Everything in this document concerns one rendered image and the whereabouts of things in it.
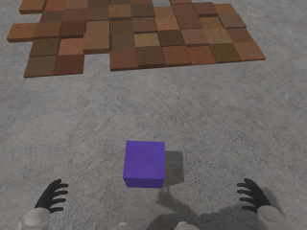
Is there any right robot forearm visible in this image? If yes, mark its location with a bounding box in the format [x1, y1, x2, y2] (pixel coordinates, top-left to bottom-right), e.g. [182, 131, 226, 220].
[257, 205, 292, 230]

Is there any left robot shin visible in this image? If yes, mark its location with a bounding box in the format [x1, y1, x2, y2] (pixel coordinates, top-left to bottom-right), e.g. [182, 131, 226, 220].
[118, 222, 129, 227]

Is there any right robot shin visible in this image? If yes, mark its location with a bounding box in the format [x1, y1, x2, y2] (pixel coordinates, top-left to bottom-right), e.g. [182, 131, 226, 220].
[176, 221, 187, 228]

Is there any carton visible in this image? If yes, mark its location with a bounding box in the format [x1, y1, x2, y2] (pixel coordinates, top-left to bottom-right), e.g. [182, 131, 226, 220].
[123, 140, 165, 189]

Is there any robot left hand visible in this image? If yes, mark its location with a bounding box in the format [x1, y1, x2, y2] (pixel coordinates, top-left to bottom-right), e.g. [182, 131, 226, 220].
[34, 179, 69, 214]

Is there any robot right hand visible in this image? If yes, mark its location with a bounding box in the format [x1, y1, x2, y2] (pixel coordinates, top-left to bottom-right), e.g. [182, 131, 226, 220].
[236, 178, 271, 214]

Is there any left robot forearm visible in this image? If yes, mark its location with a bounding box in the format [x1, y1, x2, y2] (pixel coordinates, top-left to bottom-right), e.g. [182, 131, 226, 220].
[17, 207, 51, 230]

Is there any robot shin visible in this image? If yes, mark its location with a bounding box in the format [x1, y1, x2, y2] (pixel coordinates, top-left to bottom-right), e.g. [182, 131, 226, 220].
[176, 221, 187, 228]
[118, 222, 129, 227]

